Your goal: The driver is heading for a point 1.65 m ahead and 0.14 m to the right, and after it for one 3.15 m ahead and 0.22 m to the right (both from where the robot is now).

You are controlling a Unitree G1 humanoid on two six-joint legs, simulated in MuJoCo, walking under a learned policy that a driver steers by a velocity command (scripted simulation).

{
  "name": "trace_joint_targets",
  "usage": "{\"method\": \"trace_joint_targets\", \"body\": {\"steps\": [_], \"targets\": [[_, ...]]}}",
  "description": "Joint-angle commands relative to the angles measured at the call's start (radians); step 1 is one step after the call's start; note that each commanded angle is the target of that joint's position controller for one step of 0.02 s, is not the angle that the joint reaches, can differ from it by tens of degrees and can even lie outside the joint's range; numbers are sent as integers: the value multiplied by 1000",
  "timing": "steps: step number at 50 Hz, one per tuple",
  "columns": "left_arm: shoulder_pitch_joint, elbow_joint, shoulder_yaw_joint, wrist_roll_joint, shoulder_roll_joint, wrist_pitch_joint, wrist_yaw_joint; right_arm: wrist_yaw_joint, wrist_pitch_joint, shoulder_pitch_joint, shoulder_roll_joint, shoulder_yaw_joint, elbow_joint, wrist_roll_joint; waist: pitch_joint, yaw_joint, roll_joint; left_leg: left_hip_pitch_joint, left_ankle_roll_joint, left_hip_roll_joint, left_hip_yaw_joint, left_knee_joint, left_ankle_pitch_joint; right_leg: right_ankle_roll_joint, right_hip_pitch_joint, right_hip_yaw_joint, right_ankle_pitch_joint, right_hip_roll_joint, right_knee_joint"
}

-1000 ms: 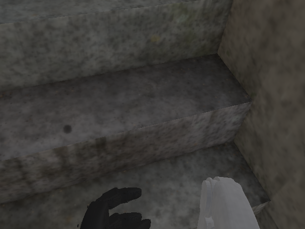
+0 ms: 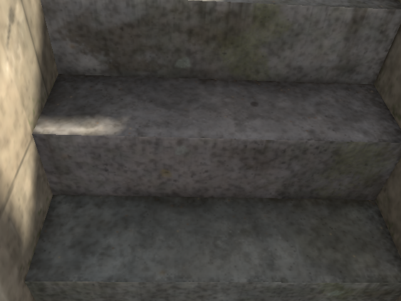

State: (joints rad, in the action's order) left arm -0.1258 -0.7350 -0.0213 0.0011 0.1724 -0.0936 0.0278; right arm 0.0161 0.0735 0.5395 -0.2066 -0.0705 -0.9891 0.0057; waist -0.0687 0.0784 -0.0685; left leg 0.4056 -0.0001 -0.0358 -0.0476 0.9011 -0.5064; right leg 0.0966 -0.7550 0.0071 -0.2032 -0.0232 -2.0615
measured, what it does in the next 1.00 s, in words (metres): climbs: right foot 0.21 m higher, then left foot 0.21 m higher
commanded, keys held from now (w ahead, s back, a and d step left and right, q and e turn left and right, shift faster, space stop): w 1.00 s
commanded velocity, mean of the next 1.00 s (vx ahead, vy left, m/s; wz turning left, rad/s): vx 0.50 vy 0.00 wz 0.10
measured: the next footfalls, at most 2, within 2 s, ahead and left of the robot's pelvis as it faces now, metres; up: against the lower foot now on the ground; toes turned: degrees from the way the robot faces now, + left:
right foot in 0.28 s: +0.30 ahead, -0.14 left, +0.21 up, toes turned -1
left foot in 0.84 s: +0.55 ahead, +0.11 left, +0.42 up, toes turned +12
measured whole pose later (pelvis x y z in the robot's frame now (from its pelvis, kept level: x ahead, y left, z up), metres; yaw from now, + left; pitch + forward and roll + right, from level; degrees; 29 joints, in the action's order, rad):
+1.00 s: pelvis +0.48 +0.01 +0.42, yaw +3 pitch +1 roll +1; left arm -0.16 -0.85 -0.02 0.02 0.21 -0.08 0.03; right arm 0.01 0.05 0.31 -0.26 -0.04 -1.05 -0.06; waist -0.05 -0.01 -0.02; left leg 0.48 0.04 0.05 0.16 0.89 -0.42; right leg 0.18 -0.95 -0.17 -0.01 0.07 -2.27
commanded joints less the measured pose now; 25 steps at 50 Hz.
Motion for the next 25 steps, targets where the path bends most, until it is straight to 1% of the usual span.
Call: {"method": "trace_joint_targets", "body": {"steps": [1, 2, 3, 4, 5, 6, 7, 8, 9, 10, 11, 12, 13, 14, 15, 16, 17, 18, 19, 20, 21, 22, 23, 24, 25], "targets": [[68, 102, 43, 11, -76, -4, 14, -3, 2, 18, -1, 3, 15, -4, 171, -34, 150, -220, 222, 214, -392, -521, 198, 7, -528, -44, -9, -30, -136], [35, 84, 52, 11, -96, 7, 14, -18, -9, -32, 2, 10, 38, 0, 204, -81, 176, -127, 206, 206, -329, -528, 218, -9, -556, -51, 5, -43, -60], [58, 81, 48, 16, -111, 28, 10, -26, -13, 13, 4, 20, 12, -15, 177, -63, 192, -117, 227, 225, -322, -570, 180, -27, -596, 4, -51, -19, -227], [86, 104, 56, 22, -140, 42, 7, -34, -14, 47, -13, 24, 3, -21, 188, -54, 211, -143, 233, 249, -329, -581, 149, -31, -724, 11, -110, -11, -394], [109, 121, 63, 45, -165, 47, 11, -32, -11, 15, -15, 32, 4, -23, 205, -57, 225, -98, 231, 264, -292, -605, 160, -29, -782, -28, -129, -18, -473], [178, 192, 78, 55, -159, 46, 13, -44, -12, -57, -41, 30, 28, 7, 222, -94, 267, 21, 193, 231, -202, -656, 151, -32, -726, -35, -110, -52, -267], [268, 226, 71, 41, -117, 41, 15, -56, -6, -67, -33, 38, 17, 13, 216, -78, 242, 127, 195, 216, -166, -758, 162, -43, -602, 40, -44, -60, -78], [368, 266, 79, 21, -132, 39, 8, -72, -11, 19, -63, 32, 1, 4, 187, -24, 226, 156, 223, 240, -202, -863, 172, -55, -515, 119, 31, -63, -12], [400, 288, 105, -4, -175, 38, -6, -90, -37, 5, -110, 21, -26, 12, 118, -53, 245, 162, 217, 265, -123, -977, 384, -31, -269, 151, -15, -92, 233], [408, 299, 98, 5, -141, 28, -12, -97, -45, 41, -132, 21, -32, 39, 41, -53, 236, 160, 206, 235, -21, -969, 713, -10, 35, 232, -75, -51, 505], [281, 268, 70, 24, -102, 35, -14, -91, -20, 52, -173, 28, -42, 25, -135, -121, 375, 39, 220, 246, 3, -815, 1598, -17, 299, 327, -234, 54, 465], [72, 226, 25, 19, 15, 50, -8, -81, 2, 39, -277, 1, -48, 19, -235, -223, 460, -134, 201, 270, 34, -585, 2236, -6, 416, 255, -358, 96, 538], [-85, 196, -12, -21, 130, 60, -16, -55, 26, -38, -359, -26, -39, 49, -331, -311, 421, -263, 202, 302, 7, -412, 2379, -11, 527, 134, -356, 99, 782], [-195, 107, -36, -37, 188, 71, -20, -40, 48, -96, -320, -25, -21, 72, -362, -346, 332, -255, 184, 288, -35, -200, 2219, 24, 666, -30, -229, 71, 1081], [-289, -34, -48, -24, 222, 76, -21, -12, 73, -25, -108, 15, -8, 11, -365, -235, -126, 184, 170, 75, -164, 280, 1170, 233, 943, -616, -396, -164, 1414], [-424, -116, -40, -63, 184, 86, -8, 24, 110, -42, -24, 21, -46, -2, -482, -255, -333, 341, 150, -116, -400, 834, 532, 300, 908, -1097, -471, -311, 1699], [-424, -160, -19, -27, 94, 80, -7, 51, 114, -157, 62, 34, 36, 1, -343, -230, -226, 512, 169, -92, -391, 1063, 469, 202, 836, -1043, -680, -322, 1766], [-382, -210, -22, -7, 65, 68, -23, 37, 97, -319, 113, 56, 122, 17, -127, -207, -75, 583, 177, -60, -281, 1123, 476, 132, 659, -865, -639, -313, 1711], [-334, -274, -17, 2, 27, 56, -48, 8, 68, -405, 142, 76, 171, 10, 70, -157, 48, 651, 176, -21, -192, 1171, 435, 114, 441, -641, -508, -272, 1646], [-262, -317, 25, -38, -94, 39, -64, 15, 55, -381, 145, 99, 195, 14, 95, -90, 28, 666, 201, -22, -203, 1322, 435, 74, 351, -506, -427, -218, 1639], [-215, -332, 32, -41, -128, 27, -75, 16, 50, -310, 153, 108, 195, 33, 127, -41, 39, 695, 216, -17, -204, 1373, 455, 42, 296, -391, -352, -185, 1641], [-197, -343, 36, -39, -131, 23, -80, 13, 38, -271, 144, 113, 194, 38, 150, -12, 56, 741, 211, -14, -212, 1338, 498, 2, 284, -267, -263, -157, 1645], [-198, -352, 37, -42, -104, 25, -86, 4, 26, -303, 163, 126, 212, 42, 162, -4, 79, 803, 197, -12, -206, 1344, 543, -41, 278, -190, -188, -150, 1642], [-180, -351, 38, -51, -77, 23, -86, -3, 11, -321, 171, 132, 213, 45, 184, 11, 90, 849, 169, 1, -205, 1332, 550, -58, 242, -130, -156, -154, 1656], [-163, -337, 36, -53, -44, 25, -84, -10, -6, -301, 161, 131, 200, 46, 189, 28, 84, 864, 134, 7, -182, 1291, 570, -59, 192, -83, -164, -149, 1674]]}}
Keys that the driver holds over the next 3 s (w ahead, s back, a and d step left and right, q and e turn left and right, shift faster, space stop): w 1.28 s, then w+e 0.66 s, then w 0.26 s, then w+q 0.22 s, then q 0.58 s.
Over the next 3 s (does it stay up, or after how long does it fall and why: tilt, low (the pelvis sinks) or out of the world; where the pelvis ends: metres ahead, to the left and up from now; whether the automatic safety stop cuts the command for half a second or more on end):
stays up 1.24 -0.15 1.10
